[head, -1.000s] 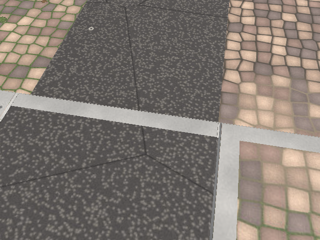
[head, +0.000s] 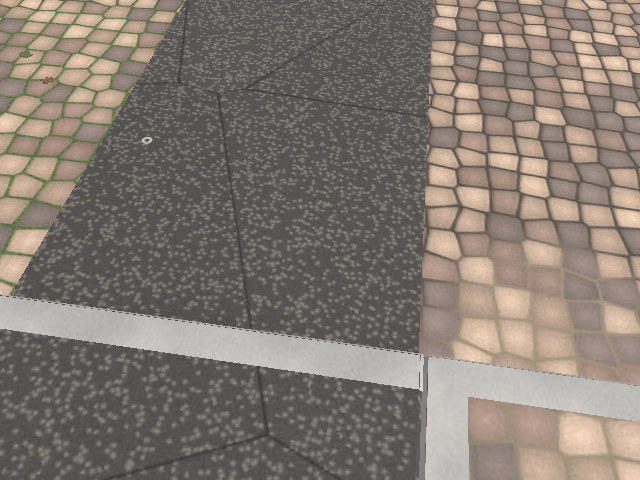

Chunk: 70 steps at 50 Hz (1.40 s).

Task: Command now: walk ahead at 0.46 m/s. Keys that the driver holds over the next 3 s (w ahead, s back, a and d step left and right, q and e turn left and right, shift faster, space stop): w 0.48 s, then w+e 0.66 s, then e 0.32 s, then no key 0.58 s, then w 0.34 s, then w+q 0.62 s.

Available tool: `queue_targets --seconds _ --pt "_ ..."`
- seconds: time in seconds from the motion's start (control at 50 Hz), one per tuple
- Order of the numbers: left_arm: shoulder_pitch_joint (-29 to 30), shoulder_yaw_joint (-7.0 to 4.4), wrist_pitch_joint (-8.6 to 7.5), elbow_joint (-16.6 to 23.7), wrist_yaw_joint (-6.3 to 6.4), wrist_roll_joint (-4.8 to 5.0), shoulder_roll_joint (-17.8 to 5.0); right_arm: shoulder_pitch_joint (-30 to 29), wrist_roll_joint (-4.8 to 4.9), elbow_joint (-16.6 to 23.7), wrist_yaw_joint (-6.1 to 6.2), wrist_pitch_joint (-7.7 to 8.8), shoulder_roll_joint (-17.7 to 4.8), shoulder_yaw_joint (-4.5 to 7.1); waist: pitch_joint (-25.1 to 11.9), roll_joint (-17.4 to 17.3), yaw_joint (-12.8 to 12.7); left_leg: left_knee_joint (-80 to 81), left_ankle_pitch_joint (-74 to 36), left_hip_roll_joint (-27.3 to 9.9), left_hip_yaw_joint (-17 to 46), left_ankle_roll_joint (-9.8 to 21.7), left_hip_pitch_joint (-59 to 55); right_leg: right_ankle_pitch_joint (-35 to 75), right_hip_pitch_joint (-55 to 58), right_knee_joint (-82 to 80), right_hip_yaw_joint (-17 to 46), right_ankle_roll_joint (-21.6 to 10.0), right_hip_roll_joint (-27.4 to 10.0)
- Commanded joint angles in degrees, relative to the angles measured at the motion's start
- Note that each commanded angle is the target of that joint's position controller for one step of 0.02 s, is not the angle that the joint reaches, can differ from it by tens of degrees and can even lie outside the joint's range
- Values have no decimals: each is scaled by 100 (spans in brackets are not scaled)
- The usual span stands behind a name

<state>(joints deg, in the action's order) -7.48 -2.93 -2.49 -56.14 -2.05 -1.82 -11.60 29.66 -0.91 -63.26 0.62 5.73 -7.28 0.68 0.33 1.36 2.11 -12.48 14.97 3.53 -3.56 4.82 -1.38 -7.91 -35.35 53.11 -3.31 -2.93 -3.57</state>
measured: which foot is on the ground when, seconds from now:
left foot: down 0.00-0.22, up 0.24-0.74, down 0.76-1.00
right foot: up 0.00-0.18, down 0.20-0.76, up 0.78-1.00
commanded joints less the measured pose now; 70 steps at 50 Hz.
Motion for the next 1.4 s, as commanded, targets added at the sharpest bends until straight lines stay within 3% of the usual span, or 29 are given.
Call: queue_targets --seconds 0.02,0.12,0.18,0.2,0.22,0.24,0.28,0.34,0.48,0.66,0.7,0.74,0.76,0.78,0.8,0.84,0.88,0.98,1.06,1.12,1.16,1.22,1.24,1.26,1.28,1.3,1.32,1.34,1.4 --pt "855 77 -21 532 -10 54 -10 397 -2 69 31 65 -643 64 768 -623 23 435 -2777 -1314 698 500 249 415 -423 -916 -288 54 148" --pt "1045 62 -45 725 56 90 -194 332 -24 -12 66 80 -835 109 741 -686 -107 56 -4180 -1528 508 500 -73 379 512 -1901 -431 -311 393" --pt "-760 -127 -162 167 180 77 -485 51 -24 3 85 41 -1014 171 -179 -563 -884 -2101 -5592 -1402 249 321 -146 166 2443 -2394 -485 -665 795" --pt "-1659 -245 -210 -84 234 -38 -766 26 4 78 61 31 -953 152 -666 -383 -1202 -3477 -4245 -1206 168 254 819 -201 3792 -2487 171 -867 195" --pt "-2242 -371 -221 -106 248 -153 -1314 370 90 238 12 19 -443 66 -1428 557 -1064 -5623 -681 -497 -105 115 2259 -1017 5066 -2722 2498 -1339 -1489" --pt "-1946 -387 -120 -97 179 8 -1312 608 154 223 -47 -2 -567 164 -1673 953 -841 -6898 1411 155 459 86 3492 -1598 5292 -3852 4688 -1938 -2056" --pt "-780 -198 -152 106 142 154 -572 -598 -5 564 -63 -6 -842 240 -88 -24 -520 -6588 349 -557 622 172 3920 -1827 3577 -4232 3041 -1481 -1581" --pt "-829 -29 -296 -96 208 94 -109 -477 -144 516 -118 -180 -454 219 247 -86 -6 -5687 43 -891 619 34 3003 -259 2310 -4463 1670 -1030 -952" --pt "-1767 -3 -367 -299 221 105 -391 -2009 -95 1108 -209 -358 -572 239 610 66 -189 -4038 -1113 -1025 201 -262 3976 907 2672 -4725 862 -924 -630" --pt "-2558 4 -280 -409 322 43 -543 -3553 -4 1749 -206 -266 -654 184 620 252 -630 -2268 -1150 -607 66 -326 3969 2323 4018 -3975 1251 -1027 -772" --pt "-2354 -43 -262 -351 353 18 -662 -3289 24 1767 -187 -194 -764 219 525 329 -407 -1919 -757 -475 88 -202 3354 2836 4007 -3607 1293 -923 -803" --pt "-2062 -96 -267 -267 318 69 -785 -1940 5 1399 -97 -90 -994 346 -135 196 203 -1377 -737 -189 -21 7 1445 3651 3587 -2210 1055 -687 -493" --pt "-1963 -73 -287 -124 278 147 -654 -927 -134 1201 -16 -11 -1348 467 -834 -106 586 -1320 -525 -930 700 237 -142 2506 2593 -802 860 -564 -181" --pt "-2411 52 -280 127 260 391 30 -349 -306 1252 27 -19 -1980 619 -1880 -1217 471 -1122 95 -2758 3075 773 -2007 -785 657 1308 330 -278 663" --pt "-2381 -69 -241 139 278 283 -424 -646 -155 1292 -5 -129 -1759 587 -1974 -1169 372 -412 497 -2989 4256 979 -1655 -2116 14 2068 655 -362 698" --pt "-1653 -147 -179 269 239 167 -500 -1591 -90 1419 -30 -120 -1003 395 -360 -360 48 -93 452 -2519 2583 676 22 -1208 -170 2067 708 -369 135" --pt "-1601 -173 -34 321 160 39 -326 -1681 -56 1313 -2 -44 -741 321 89 -586 -243 142 -433 -2066 1469 362 946 -923 237 1658 679 -296 -103" --pt "-1019 -160 246 685 16 6 -178 -1149 -2 1082 -15 138 -837 345 264 -581 -391 320 -1724 -1899 328 309 1080 -119 -166 1202 550 -185 -207" --pt "43 -69 168 1155 -121 41 -192 -1229 26 1089 -8 160 -962 328 540 -606 -314 468 -2225 -1480 -604 209 1464 1062 342 -821 102 -146 -63" --pt "409 -36 201 1330 -179 10 -281 -855 -1 993 43 120 -1240 402 385 -614 -146 310 -2606 -1694 -793 241 889 840 624 -1248 -220 -218 33" --pt "166 -113 189 1272 -157 -74 -473 -909 -45 1054 71 103 -1248 395 202 -518 -329 -403 -3614 -1955 -949 233 313 989 534 -850 -100 -447 -37" --pt "-582 -192 156 1023 -64 -117 -583 -1048 4 1190 122 -60 -1466 450 -152 -648 -566 -2187 -5775 -1907 -1141 139 300 -256 1659 -1196 -502 -737 639" --pt "-1222 -258 120 800 1 -115 -698 -1105 39 1251 103 -132 -1550 483 -445 -625 -798 -3374 -5408 -1884 -1114 41 603 -222 2437 -1686 -414 -857 806" --pt "-1596 -391 54 680 78 -166 -1119 -979 141 1301 112 -181 -1548 513 -629 126 -974 -5106 -3379 -1502 -1122 -245 1411 1616 3382 -2645 243 -1142 351" --pt "-1162 -503 89 869 126 -31 -1649 -339 97 1491 43 -175 -940 425 -1105 1452 -304 -7166 2090 -552 -900 -608 3661 4846 5153 -2192 2333 -1886 -1325" --pt "-1595 -493 106 1034 173 180 -1694 -843 8 1691 29 -153 -1261 429 -1497 540 -776 -7399 1883 -470 59 -765 4253 5829 5080 -2632 2974 -2371 -1649" --pt "-1221 -471 163 1106 260 155 -1603 -1147 88 1834 15 -122 -1200 405 -1063 419 -602 -6998 1470 -686 332 -748 4376 4044 4556 -3065 2765 -2243 -1543" --pt "-858 -374 174 1107 236 203 -1219 -1349 115 1707 54 -157 -1360 468 -197 -211 -450 -6367 1153 -910 430 -739 4028 4433 3490 -3141 2231 -1926 -1310" --pt "-511 -298 181 1195 267 179 -1063 -1275 -148 1772 34 -537 -1097 399 -277 -218 -64 -5405 921 -880 392 -771 3075 3901 2543 -3349 1706 -1606 -817"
